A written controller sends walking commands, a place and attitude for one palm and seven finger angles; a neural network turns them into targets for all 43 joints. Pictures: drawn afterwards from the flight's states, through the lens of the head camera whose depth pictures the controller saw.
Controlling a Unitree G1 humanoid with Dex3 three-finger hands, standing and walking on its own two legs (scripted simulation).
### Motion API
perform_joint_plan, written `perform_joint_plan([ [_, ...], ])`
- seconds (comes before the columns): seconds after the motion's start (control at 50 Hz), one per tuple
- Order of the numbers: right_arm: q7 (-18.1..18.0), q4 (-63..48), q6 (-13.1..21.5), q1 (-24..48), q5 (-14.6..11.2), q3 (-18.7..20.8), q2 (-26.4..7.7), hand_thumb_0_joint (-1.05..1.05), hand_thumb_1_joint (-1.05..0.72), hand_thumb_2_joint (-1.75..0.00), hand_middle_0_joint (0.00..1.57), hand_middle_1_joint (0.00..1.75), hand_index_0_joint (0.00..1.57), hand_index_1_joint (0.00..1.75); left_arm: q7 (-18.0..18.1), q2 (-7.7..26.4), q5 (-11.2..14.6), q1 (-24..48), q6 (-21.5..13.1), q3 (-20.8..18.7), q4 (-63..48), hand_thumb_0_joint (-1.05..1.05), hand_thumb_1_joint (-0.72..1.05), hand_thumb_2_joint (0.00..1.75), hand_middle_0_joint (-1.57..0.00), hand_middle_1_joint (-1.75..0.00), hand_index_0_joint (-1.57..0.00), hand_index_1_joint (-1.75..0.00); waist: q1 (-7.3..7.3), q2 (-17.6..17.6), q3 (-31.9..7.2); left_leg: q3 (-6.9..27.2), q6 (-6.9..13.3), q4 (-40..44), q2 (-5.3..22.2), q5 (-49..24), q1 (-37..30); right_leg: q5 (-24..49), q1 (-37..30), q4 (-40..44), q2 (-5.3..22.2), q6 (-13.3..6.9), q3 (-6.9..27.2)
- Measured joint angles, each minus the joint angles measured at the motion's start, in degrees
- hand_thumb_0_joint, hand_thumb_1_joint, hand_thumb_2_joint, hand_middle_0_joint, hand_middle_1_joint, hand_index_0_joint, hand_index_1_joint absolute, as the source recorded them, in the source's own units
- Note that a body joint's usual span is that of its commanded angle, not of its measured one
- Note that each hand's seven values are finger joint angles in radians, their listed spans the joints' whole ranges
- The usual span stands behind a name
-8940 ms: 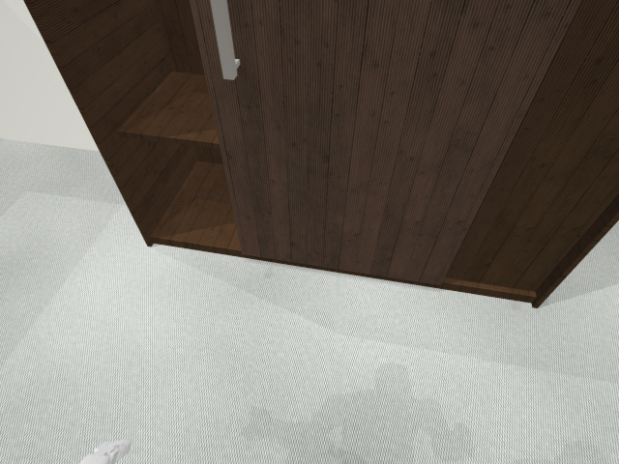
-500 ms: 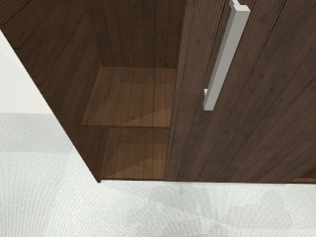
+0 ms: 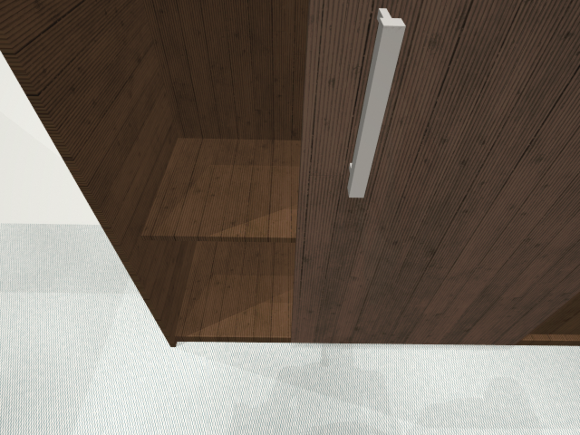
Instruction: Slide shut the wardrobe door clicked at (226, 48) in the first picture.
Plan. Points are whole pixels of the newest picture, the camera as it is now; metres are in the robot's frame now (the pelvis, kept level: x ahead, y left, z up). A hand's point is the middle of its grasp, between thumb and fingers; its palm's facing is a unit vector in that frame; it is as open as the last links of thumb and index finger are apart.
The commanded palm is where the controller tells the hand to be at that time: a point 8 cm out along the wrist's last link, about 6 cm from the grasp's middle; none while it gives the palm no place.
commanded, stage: come to a stop and stand still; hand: right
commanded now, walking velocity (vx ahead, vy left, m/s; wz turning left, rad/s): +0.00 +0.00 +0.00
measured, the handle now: (367, 115) +0.51 -0.08 +0.20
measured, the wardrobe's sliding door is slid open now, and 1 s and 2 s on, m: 0.41 0.41 0.41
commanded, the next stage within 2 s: look again from close up in 0.96 s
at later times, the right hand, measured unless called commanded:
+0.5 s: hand out of the picture +0.00 -0.18 -0.17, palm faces +0.00 +0.98 -0.19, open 7.3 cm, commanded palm none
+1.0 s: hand out of the picture +0.04 -0.16 -0.17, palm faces +0.02 +0.98 -0.21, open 7.3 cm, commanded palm none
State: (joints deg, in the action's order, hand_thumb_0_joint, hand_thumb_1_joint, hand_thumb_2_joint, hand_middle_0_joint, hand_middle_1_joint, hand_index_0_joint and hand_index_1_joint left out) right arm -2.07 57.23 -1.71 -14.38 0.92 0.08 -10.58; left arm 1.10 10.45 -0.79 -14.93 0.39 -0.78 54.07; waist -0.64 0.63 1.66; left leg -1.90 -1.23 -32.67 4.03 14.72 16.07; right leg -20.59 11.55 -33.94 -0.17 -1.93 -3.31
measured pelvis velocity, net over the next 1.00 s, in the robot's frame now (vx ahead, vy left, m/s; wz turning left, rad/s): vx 0.03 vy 0.02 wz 0.01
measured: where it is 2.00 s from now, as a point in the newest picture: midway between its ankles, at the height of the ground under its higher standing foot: outside the picture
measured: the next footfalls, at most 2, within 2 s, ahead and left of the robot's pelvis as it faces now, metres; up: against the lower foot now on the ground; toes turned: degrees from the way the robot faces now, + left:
none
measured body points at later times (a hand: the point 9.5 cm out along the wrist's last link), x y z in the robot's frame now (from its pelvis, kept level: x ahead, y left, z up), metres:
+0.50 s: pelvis +0.01 -0.01 +0.01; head +0.02 -0.01 +0.46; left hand +0.00 +0.21 -0.15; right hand +0.00 -0.24 -0.15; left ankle +0.03 +0.15 -0.73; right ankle -0.02 -0.09 -0.73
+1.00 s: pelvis +0.03 +0.02 +0.01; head +0.05 +0.02 +0.46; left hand +0.03 +0.24 -0.16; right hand +0.04 -0.21 -0.15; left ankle +0.03 +0.15 -0.73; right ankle -0.02 -0.09 -0.73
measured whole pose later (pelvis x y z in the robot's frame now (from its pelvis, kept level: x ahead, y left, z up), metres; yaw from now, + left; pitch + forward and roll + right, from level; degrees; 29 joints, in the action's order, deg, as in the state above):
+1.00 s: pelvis +0.03 +0.02 +0.01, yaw +1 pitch -1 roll +0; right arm -1.9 63.2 0.5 -15.3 0.7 0.0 -8.7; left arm 2.0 8.5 -0.4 -16.1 -1.8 0.5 64.6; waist -0.3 0.6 1.8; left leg -1.7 -1.4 -28.6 2.8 15.1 12.8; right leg -19.2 6.3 -26.2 0.8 -0.2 -3.7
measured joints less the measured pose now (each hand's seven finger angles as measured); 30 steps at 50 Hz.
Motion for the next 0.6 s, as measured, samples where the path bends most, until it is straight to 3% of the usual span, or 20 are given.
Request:
perform_joint_plan([
  [0.26,0.9,3.1,0.6,-4.6,0.2,-0.6,-0.7,0.01,-0.91,-0.90,0.20,0.30,0.20,0.30,-0.3,0.4,0.0,-2.0,-0.8,1.4,3.3,0.01,0.93,0.90,-0.20,-0.30,-0.20,-0.30,-0.50,-0.3,-0.9,2.2,-0.4,4.7,1.6,-3.1,-0.7,3.5,-2.0,6.4,-2.2,-1.8,-2.0],
  [0.46,0.7,5.6,1.2,-3.8,-0.1,-0.8,1.5,0.01,-0.91,-0.90,0.20,0.30,0.20,0.30,0.2,-1.1,0.3,-3.1,-1.7,1.9,7.6,0.01,0.91,0.90,-0.20,-0.30,-0.20,-0.30,-0.11,-0.3,0.2,2.3,-2.1,4.7,1.6,-2.3,-1.7,3.0,-3.6,7.6,-2.2,-1.4,-2.1],
  [0.6,0.3,6.0,1.6,-2.0,0.0,-0.7,2.7,0.01,-0.92,-0.90,0.20,0.30,0.20,0.30,0.6,-2.1,0.4,-2.7,-2.1,1.8,9.2,0.01,0.91,0.90,-0.20,-0.30,-0.20,-0.30,0.29,-0.3,0.5,1.9,-2.2,4.0,0.9,-1.1,-2.3,2.1,-4.4,7.1,-1.3,-0.6,-1.7],
])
